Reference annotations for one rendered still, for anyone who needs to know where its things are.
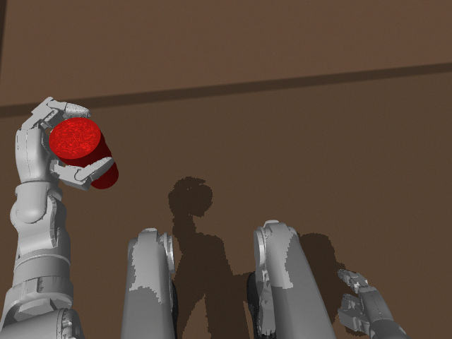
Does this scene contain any right robot hand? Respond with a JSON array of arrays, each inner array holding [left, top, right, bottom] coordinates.
[[338, 269, 394, 335]]

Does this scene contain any cup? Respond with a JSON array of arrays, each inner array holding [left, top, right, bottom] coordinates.
[[49, 117, 119, 189]]

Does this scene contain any left robot hand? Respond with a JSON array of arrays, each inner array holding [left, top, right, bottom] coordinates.
[[16, 97, 114, 191]]

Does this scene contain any right robot arm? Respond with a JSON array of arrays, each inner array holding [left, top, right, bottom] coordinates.
[[369, 319, 412, 339]]

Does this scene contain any left robot arm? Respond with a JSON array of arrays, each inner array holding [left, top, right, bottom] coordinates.
[[0, 180, 85, 339]]

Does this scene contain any right robot foot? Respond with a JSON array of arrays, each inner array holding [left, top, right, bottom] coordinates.
[[246, 271, 276, 339]]

